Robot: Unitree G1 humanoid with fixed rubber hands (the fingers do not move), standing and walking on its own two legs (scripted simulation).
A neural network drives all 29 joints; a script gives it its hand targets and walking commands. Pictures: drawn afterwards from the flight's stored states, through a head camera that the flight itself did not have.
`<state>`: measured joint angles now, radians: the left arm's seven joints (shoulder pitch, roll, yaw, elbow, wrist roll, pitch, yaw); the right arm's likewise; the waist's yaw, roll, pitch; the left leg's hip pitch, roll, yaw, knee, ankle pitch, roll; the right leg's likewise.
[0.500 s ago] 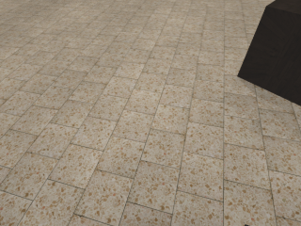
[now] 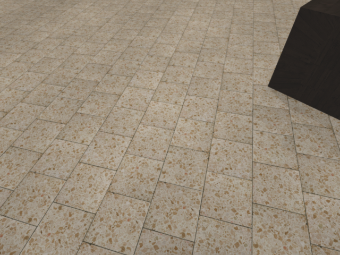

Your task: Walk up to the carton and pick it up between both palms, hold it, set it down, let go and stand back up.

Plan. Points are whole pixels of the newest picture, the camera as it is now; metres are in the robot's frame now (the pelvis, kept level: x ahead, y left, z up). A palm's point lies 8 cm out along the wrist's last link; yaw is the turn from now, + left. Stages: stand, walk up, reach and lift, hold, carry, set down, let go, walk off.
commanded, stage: stand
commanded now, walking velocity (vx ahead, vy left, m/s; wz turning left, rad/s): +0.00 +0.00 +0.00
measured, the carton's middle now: out of the picture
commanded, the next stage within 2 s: walk up in 1.38 s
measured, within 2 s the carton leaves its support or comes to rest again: neither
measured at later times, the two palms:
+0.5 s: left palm out of the picture +0.05 +0.26 -0.12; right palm out of the picture +0.05 -0.26 -0.12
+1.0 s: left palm out of the picture +0.05 +0.26 -0.12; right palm out of the picture +0.05 -0.25 -0.12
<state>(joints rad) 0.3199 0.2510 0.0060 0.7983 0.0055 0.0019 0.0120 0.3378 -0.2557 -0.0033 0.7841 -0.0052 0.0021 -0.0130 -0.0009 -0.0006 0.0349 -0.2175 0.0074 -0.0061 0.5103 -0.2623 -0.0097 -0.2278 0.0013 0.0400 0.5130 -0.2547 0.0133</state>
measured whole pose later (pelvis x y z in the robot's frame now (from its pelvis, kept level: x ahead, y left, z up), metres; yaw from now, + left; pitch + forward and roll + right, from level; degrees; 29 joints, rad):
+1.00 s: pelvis +0.01 +0.00 +0.00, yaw +0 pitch -2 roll +0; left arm 0.33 0.25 -0.01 0.87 0.01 0.00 0.02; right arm 0.32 -0.25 0.01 0.87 0.00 0.00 -0.02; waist 0.00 0.00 0.03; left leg -0.19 0.01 0.00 0.48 -0.26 0.00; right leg -0.20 0.00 0.05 0.47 -0.25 0.02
